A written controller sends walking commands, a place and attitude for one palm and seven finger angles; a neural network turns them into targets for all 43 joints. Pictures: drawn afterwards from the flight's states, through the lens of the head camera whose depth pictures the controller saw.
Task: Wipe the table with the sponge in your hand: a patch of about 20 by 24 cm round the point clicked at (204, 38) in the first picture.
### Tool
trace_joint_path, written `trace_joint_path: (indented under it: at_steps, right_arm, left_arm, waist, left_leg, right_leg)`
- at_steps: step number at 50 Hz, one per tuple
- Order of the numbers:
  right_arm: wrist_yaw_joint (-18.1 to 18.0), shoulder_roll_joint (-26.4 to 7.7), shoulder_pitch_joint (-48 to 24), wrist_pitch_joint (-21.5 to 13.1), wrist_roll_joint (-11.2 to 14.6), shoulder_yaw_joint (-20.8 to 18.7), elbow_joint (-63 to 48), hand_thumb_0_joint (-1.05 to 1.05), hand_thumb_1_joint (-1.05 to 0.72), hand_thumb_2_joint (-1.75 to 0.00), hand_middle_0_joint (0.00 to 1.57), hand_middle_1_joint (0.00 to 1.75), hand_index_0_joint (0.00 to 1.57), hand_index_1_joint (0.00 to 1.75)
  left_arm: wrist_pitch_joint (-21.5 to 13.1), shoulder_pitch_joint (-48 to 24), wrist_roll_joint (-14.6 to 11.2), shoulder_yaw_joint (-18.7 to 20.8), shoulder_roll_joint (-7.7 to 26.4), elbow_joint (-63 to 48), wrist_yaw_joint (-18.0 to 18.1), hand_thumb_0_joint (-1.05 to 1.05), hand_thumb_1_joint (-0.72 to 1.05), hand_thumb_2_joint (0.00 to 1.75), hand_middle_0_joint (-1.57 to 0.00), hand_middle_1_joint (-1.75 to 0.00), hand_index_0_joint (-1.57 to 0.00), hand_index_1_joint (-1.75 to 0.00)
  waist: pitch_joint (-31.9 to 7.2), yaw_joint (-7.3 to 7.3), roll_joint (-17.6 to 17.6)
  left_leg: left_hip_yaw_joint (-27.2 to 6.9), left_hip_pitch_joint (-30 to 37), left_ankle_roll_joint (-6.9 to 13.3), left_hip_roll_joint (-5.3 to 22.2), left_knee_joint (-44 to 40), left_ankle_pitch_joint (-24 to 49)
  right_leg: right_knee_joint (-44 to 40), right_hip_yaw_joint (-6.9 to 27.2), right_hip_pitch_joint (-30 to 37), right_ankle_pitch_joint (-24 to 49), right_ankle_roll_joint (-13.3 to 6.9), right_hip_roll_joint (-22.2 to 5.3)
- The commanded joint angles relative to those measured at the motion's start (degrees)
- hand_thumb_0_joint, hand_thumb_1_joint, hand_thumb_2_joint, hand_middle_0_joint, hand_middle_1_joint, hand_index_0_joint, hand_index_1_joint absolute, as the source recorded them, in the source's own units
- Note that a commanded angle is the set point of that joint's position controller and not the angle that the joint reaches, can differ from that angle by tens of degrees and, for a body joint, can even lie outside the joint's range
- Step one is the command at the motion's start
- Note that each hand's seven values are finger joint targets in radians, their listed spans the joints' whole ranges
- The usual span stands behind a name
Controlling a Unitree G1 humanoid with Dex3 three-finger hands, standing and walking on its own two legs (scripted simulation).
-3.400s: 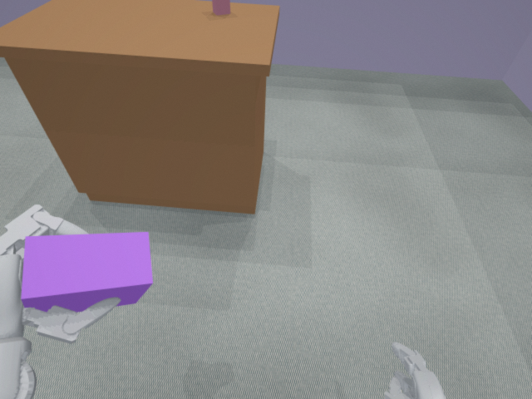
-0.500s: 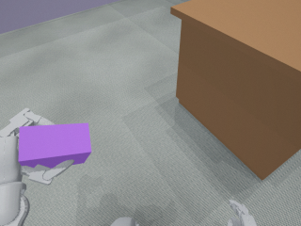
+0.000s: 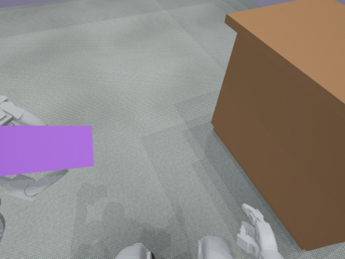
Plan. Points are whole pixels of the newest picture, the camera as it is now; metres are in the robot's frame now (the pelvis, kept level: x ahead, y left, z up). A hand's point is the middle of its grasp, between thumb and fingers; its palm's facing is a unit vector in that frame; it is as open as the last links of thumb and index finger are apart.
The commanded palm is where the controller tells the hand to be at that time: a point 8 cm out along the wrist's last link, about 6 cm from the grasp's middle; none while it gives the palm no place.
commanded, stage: walk to a spot facing it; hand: left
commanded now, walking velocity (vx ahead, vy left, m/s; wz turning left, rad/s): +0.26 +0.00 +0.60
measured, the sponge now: (58, 150) +0.26 +0.19 +0.18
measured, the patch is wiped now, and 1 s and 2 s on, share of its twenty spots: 0.00 0.00 0.00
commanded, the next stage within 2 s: none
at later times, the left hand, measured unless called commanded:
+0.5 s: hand (45, 148) +0.25 +0.20 +0.21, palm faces +0.56 -0.68 -0.47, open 9.9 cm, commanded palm +0.16 +0.24 +0.20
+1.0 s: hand (26, 233) +0.13 +0.18 +0.20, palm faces +0.81 -0.37 -0.45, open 9.9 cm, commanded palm +0.08 +0.18 +0.20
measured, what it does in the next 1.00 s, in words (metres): steps to the right, turning left: right foot, then left foot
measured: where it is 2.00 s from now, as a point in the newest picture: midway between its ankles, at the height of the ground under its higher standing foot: outside the picture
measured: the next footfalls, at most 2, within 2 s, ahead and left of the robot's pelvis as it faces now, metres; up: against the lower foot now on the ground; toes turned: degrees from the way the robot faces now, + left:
right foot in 0.24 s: +0.12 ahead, -0.19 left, +0.00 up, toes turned +1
left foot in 0.56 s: +0.16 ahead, +0.05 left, +0.00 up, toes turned +29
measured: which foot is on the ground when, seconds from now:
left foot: down 0.00-0.24, up 0.26-0.54, down 0.56-0.98, up 1.00-1.00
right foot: up 0.00-0.22, down 0.24-0.56, up 0.58-0.96, down 0.98-1.00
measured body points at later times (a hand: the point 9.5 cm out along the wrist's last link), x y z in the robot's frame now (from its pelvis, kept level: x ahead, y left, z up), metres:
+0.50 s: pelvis +0.09 -0.08 +0.02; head +0.14 -0.06 +0.47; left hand +0.21 +0.23 +0.23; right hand +0.34 -0.28 -0.06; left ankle +0.10 +0.05 -0.67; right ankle +0.08 -0.19 -0.72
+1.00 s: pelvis +0.11 -0.14 +0.01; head +0.12 -0.16 +0.46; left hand +0.09 +0.19 +0.23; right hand +0.36 -0.21 -0.09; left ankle +0.12 +0.03 -0.71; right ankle +0.17 -0.22 -0.72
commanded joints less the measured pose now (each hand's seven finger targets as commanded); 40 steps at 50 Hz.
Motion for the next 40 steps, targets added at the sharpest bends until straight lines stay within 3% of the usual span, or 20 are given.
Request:
trace_joint_path:
  at_steps: [1,5,8,10,11,12,13,14,15,17,20,24,26,27,28,29,30,32,36,40]
  right_arm:
    - [-0.4,-9.7,-1.0,-3.7,0.3,-3.9,-8.0,0.00,-0.90,-0.90,0.20,0.30,0.20,0.30]
    - [-0.9,-10.1,1.1,-4.5,1.0,-3.7,-7.8,0.00,-0.90,-0.90,0.20,0.30,0.20,0.30]
    - [-1.9,-10.8,1.5,-4.6,0.4,-3.7,-7.1,0.00,-0.90,-0.90,0.20,0.30,0.20,0.30]
    - [-2.3,-10.2,0.9,-4.7,0.4,-2.7,-7.4,0.00,-0.90,-0.90,0.20,0.30,0.20,0.30]
    - [-2.4,-8.8,1.0,-4.9,0.4,-1.9,-7.1,0.00,-0.90,-0.90,0.20,0.30,0.20,0.30]
    - [-2.6,-7.4,0.9,-4.7,0.2,-1.6,-6.5,0.00,-0.90,-0.90,0.20,0.30,0.20,0.30]
    - [-2.9,-9.8,-2.3,-5.3,-0.4,-2.1,-6.5,0.00,-0.90,-0.90,0.20,0.30,0.20,0.30]
    - [-3.0,-9.6,-3.2,-5.1,-1.8,-1.4,-5.7,0.00,-0.90,-0.90,0.20,0.30,0.20,0.30]
    - [-2.8,-9.7,-3.5,-5.0,-1.5,-2.2,-6.1,0.00,-0.90,-0.90,0.20,0.30,0.20,0.30]
    - [-3.0,-9.1,-4.5,-3.9,-1.5,-2.1,-6.7,0.00,-0.90,-0.90,0.20,0.30,0.20,0.30]
    - [-3.3,-7.4,-5.3,-1.9,-1.1,-1.8,-8.8,0.00,-0.90,-0.90,0.20,0.30,0.20,0.30]
    - [-3.0,-7.2,-3.0,-0.8,-1.0,-2.7,-11.8,0.00,-0.90,-0.90,0.20,0.30,0.20,0.30]
    - [-2.8,-7.7,-0.2,-0.1,-0.6,-3.4,-12.0,0.00,-0.90,-0.90,0.20,0.30,0.20,0.30]
    - [-2.9,-8.4,1.1,0.0,-0.6,-3.9,-11.5,0.00,-0.90,-0.90,0.20,0.30,0.20,0.30]
    - [-2.6,-10.6,0.5,-0.2,-0.6,-4.9,-11.8,0.00,-0.90,-0.90,0.20,0.30,0.20,0.30]
    - [-1.3,-12.4,2.1,-0.8,-0.3,-5.0,-11.7,0.00,-0.90,-0.90,0.20,0.30,0.20,0.30]
    - [-0.1,-12.4,2.6,-1.7,0.1,-5.2,-10.3,0.00,-0.90,-0.90,0.20,0.30,0.20,0.30]
    - [-0.4,-13.3,1.5,-1.5,0.4,-5.8,-9.5,0.00,-0.90,-0.90,0.20,0.30,0.20,0.30]
    - [0.4,-11.5,-0.4,-3.3,0.2,-4.3,-9.6,0.00,-0.90,-0.90,0.20,0.30,0.20,0.30]
    - [-0.6,-11.1,0.8,-5.6,0.0,-3.2,-8.5,0.00,-0.90,-0.90,0.20,0.30,0.20,0.30]
  left_arm:
    - [-5.3,10.2,-2.9,12.5,8.8,-18.1,2.0,0.00,0.10,1.30,-1.20,-1.60,-1.20,-1.60]
    - [-3.9,8.9,-3.0,6.0,1.1,-9.5,1.2,0.00,0.10,1.30,-1.20,-1.60,-1.20,-1.60]
    - [-2.3,4.0,-1.5,2.1,-0.6,-4.2,0.8,0.00,0.10,1.30,-1.20,-1.60,-1.20,-1.60]
    - [-1.2,-2.0,-0.4,-0.8,-1.6,-4.6,0.7,0.00,0.10,1.30,-1.20,-1.60,-1.20,-1.60]
    - [-0.9,-4.1,0.1,-1.7,-0.6,-4.5,0.8,0.00,0.10,1.30,-1.20,-1.60,-1.20,-1.60]
    - [0.0,-5.1,0.4,-0.4,3.5,-3.5,1.2,0.00,0.10,1.30,-1.20,-1.60,-1.20,-1.60]
    - [0.2,-8.4,-0.5,1.1,7.5,-4.7,1.9,0.00,0.10,1.30,-1.20,-1.60,-1.20,-1.60]
    - [-0.7,-10.5,-0.6,1.1,8.0,-7.3,2.3,0.00,0.10,1.30,-1.20,-1.60,-1.20,-1.60]
    - [-0.6,-11.6,0.2,0.8,7.5,-9.9,2.3,0.00,0.10,1.30,-1.20,-1.60,-1.20,-1.60]
    - [-2.1,-5.4,0.0,4.2,9.7,-13.6,2.4,0.00,0.10,1.30,-1.20,-1.60,-1.20,-1.60]
    - [-2.7,0.8,-0.9,7.4,10.4,-16.5,3.0,0.00,0.10,1.30,-1.20,-1.60,-1.20,-1.60]
    - [-2.1,9.8,-2.3,10.1,8.8,-15.2,4.3,0.00,0.10,1.30,-1.20,-1.60,-1.20,-1.60]
    - [-1.6,12.5,-3.2,8.8,6.7,-13.4,4.5,0.00,0.10,1.30,-1.20,-1.60,-1.20,-1.60]
    - [-2.3,12.0,-3.8,9.0,6.8,-13.0,4.6,0.00,0.10,1.30,-1.20,-1.60,-1.20,-1.60]
    - [-3.6,12.4,-4.4,8.1,5.9,-14.5,4.2,0.00,0.10,1.30,-1.20,-1.60,-1.20,-1.60]
    - [-4.3,11.9,-3.2,9.0,7.7,-14.5,3.8,0.00,0.10,1.30,-1.20,-1.60,-1.20,-1.60]
    - [-3.9,10.2,-2.0,8.3,7.4,-9.2,2.1,0.00,0.10,1.30,-1.20,-1.60,-1.20,-1.60]
    - [-3.0,10.3,-1.6,8.5,8.7,-12.1,1.7,0.00,0.10,1.30,-1.20,-1.60,-1.20,-1.60]
    - [-2.9,10.6,-2.5,6.3,7.1,-21.9,1.2,0.00,0.10,1.30,-1.20,-1.60,-1.20,-1.60]
    - [-2.2,9.9,-3.0,6.5,7.2,-20.4,1.4,0.00,0.10,1.30,-1.20,-1.60,-1.20,-1.60]
  waist:
    - [-15.6,3.49,17.4]
    - [-12.3,2.00,15.9]
    - [-10.6,2.88,12.0]
    - [-9.0,3.37,10.8]
    - [-8.9,3.59,4.2]
    - [-8.2,3.63,-13.4]
    - [-7.4,4.47,-16.7]
    - [-9.0,4.36,-7.5]
    - [-10.3,3.00,-7.1]
    - [-6.3,3.99,-7.0]
    - [-11.6,3.48,-7.4]
    - [-16.0,4.87,-7.5]
    - [-20.6,1.68,-4.3]
    - [-22.5,-0.43,1.7]
    - [-22.7,0.54,16.4]
    - [-23.0,1.45,20.6]
    - [-16.8,0.75,11.5]
    - [-18.0,1.03,8.8]
    - [-16.2,2.14,17.7]
    - [-14.3,2.14,19.4]
  left_leg:
    - [-17.4,0.8,6.9,13.7,-22.6,-9.4]
    - [-15.5,0.4,5.2,12.8,-24.3,-18.6]
    - [-16.1,1.2,4.8,12.1,-19.5,-18.8]
    - [-14.1,-0.6,2.5,9.2,-11.9,-17.7]
    - [-11.4,-4.4,0.7,6.1,-2.3,-14.8]
    - [-3.4,-15.3,-3.2,-0.2,14.9,-18.9]
    - [-4.8,-20.1,-5.3,-0.9,31.1,-22.9]
    - [-7.0,-19.6,-6.2,1.3,36.9,-19.9]
    - [-7.9,-17.4,-6.6,1.9,38.3,-17.9]
    - [-5.3,-15.7,-7.2,3.5,35.7,-15.9]
    - [0.2,-7.6,-7.3,3.2,18.6,-14.2]
    - [7.3,-1.4,-6.8,-0.4,0.1,-10.2]
    - [9.9,11.0,-6.7,-3.5,-12.2,1.7]
    - [4.3,21.7,-4.4,0.9,-15.5,13.3]
    - [-15.8,31.4,3.9,15.7,-13.3,45.3]
    - [-33.2,33.8,12.1,26.5,-11.0,67.2]
    - [-32.1,32.7,12.0,25.9,-10.9,63.7]
    - [-26.0,26.4,9.6,22.1,-12.1,46.8]
    - [-14.1,11.4,4.3,13.3,-17.5,23.2]
    - [-15.8,5.5,3.3,13.0,-21.6,6.2]
  right_leg:
    - [-15.1,-1.6,7.4,7.4,0.5,-1.0]
    - [-27.6,-6.3,11.5,7.3,1.5,2.1]
    - [-36.2,-8.0,15.3,2.8,1.9,5.0]
    - [-47.0,-7.9,20.4,2.8,1.3,5.3]
    - [-56.5,-1.3,24.8,5.2,-0.9,-0.9]
    - [-61.6,15.2,31.5,13.5,-5.8,-14.7]
    - [-60.4,24.8,29.8,30.5,-10.2,-24.4]
    - [-57.3,17.9,30.0,44.0,-11.6,-25.0]
    - [-55.5,16.7,27.3,45.6,-11.1,-22.3]
    - [-53.0,6.6,26.1,53.5,-10.4,-18.1]
    - [-49.9,-6.1,30.0,56.5,-7.8,-14.5]
    - [-43.0,-7.6,32.2,63.1,-8.0,-13.8]
    - [-30.7,-11.0,28.4,62.1,-4.1,-11.4]
    - [-19.1,-11.4,19.4,46.0,-1.4,-8.5]
    - [-7.4,-9.7,3.9,7.9,2.1,-0.3]
    - [-1.0,-3.0,-5.3,-17.1,1.7,2.7]
    - [-0.7,-0.6,-11.1,-16.1,0.8,1.5]
    - [-3.0,1.6,-8.5,-7.1,1.9,-0.2]
    - [-15.1,-2.1,4.4,6.2,2.4,1.5]
    - [-23.1,-3.6,10.1,6.0,2.5,3.6]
